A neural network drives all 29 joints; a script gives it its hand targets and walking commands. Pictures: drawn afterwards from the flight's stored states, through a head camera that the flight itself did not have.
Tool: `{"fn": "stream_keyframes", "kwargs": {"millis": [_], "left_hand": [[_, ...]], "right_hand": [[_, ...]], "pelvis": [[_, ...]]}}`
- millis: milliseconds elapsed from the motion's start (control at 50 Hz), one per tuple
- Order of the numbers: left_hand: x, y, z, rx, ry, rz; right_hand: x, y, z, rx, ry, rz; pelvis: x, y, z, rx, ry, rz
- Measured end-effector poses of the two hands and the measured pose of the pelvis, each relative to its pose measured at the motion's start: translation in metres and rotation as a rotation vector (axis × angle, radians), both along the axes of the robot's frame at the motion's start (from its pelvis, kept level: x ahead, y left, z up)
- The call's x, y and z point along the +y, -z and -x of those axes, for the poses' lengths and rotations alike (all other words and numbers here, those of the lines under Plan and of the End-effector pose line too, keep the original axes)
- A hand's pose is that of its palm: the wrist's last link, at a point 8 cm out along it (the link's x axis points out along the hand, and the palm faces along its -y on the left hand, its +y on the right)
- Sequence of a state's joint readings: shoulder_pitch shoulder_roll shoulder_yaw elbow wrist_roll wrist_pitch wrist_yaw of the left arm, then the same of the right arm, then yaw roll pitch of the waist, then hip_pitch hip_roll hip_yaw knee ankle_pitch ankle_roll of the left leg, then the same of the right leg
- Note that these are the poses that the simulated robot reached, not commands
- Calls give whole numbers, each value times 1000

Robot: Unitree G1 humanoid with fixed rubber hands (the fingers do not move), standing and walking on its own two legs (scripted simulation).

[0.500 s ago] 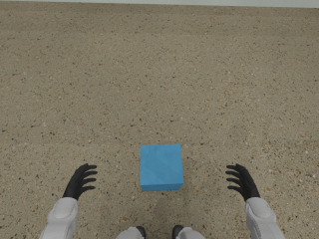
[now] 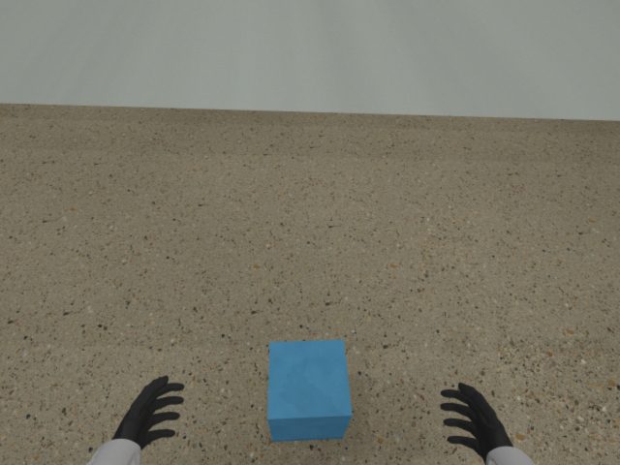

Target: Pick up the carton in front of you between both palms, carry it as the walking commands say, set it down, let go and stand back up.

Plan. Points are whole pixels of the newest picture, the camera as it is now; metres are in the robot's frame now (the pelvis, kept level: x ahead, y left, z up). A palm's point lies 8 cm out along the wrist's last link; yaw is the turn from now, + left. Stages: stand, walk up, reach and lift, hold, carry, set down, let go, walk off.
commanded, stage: let go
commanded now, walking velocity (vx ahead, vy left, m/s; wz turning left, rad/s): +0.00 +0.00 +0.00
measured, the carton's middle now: (307, 391) +0.41 +0.00 -0.65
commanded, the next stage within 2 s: stand in 0.10 s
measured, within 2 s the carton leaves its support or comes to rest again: neither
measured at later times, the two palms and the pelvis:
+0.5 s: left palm (127, 455) +0.15 +0.25 -0.11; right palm out of the picture +0.11 -0.27 -0.11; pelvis +0.05 +0.00 -0.01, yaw -3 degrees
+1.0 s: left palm out of the picture +0.10 +0.25 -0.14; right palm out of the picture +0.04 -0.26 -0.14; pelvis +0.05 +0.00 -0.01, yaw -6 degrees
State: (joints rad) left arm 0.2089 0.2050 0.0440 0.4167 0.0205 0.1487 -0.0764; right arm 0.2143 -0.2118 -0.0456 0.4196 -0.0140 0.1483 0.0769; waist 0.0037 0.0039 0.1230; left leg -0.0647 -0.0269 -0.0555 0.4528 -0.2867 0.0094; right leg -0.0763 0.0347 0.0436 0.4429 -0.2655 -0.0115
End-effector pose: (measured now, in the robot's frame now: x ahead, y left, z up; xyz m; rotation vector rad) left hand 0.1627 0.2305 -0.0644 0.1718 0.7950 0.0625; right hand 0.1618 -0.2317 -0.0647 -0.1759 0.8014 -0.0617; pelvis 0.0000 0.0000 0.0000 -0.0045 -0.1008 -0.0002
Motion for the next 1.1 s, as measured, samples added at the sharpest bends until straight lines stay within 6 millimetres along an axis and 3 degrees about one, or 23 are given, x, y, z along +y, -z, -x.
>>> {"fn": "stream_keyframes", "kwargs": {"millis": [120, 260, 380, 540, 660, 1100], "left_hand": [[3, 0, 1, 7, -5, -36], [22, 27, 20, 72, 3, -115], [23, 42, 18, 128, 12, -113], [19, 53, 8, 171, 17, -110], [19, 59, 12, 218, 11, -116], [17, 76, 75, 451, -9, -122]], "right_hand": [[-2, 4, 3, -5, 8, 25], [-31, 23, 30, 59, 75, 127], [-40, 33, 43, 119, 121, 140], [-36, 46, 51, 179, 155, 126], [-32, 55, 63, 235, 177, 112], [-19, 75, 146, 491, 243, 76]], "pelvis": [[0, 1, -1, 10, 0, 1], [1, 4, -18, 121, 31, 0], [1, 8, -35, 156, 48, -3], [1, 12, -49, 167, 64, -6], [2, 14, -54, 164, 74, -10], [2, 11, -44, 120, 101, -15]]}}
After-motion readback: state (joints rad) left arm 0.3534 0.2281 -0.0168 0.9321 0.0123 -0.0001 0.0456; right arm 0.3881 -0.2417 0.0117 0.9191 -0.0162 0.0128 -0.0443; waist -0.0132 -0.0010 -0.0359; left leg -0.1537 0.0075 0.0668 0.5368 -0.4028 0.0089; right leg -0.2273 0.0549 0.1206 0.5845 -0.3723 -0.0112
